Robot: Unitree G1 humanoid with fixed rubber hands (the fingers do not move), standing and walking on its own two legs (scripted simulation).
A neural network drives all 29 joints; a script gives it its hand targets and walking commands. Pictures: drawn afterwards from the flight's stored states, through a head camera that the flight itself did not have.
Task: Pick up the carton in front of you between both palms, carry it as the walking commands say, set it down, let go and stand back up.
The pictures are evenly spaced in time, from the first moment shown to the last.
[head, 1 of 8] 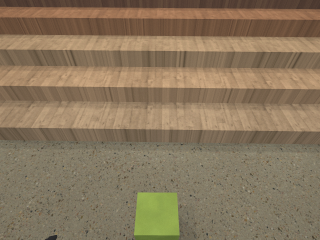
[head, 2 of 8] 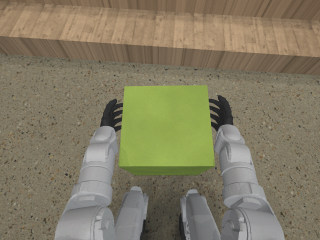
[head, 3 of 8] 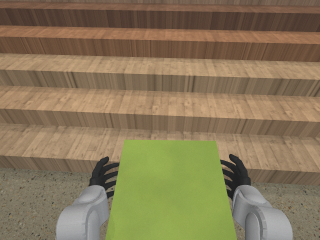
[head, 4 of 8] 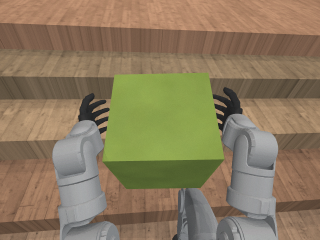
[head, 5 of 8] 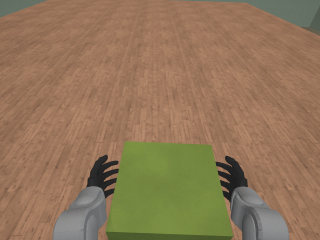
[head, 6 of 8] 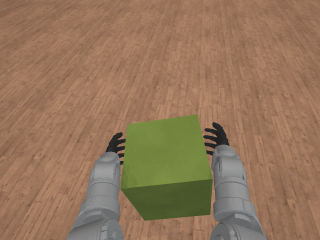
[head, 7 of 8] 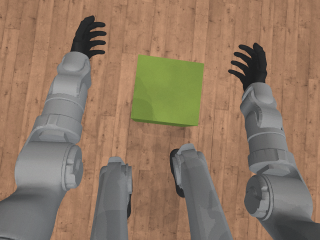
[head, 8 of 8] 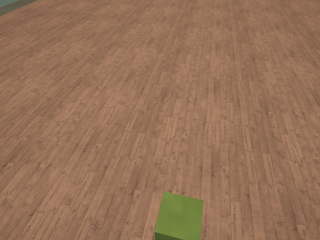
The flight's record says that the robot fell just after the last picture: no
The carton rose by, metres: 2.32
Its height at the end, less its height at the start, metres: +1.58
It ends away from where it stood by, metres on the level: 5.13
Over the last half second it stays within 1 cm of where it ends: yes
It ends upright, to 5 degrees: yes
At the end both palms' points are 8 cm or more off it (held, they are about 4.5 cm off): yes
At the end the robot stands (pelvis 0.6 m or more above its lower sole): yes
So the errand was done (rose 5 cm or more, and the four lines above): yes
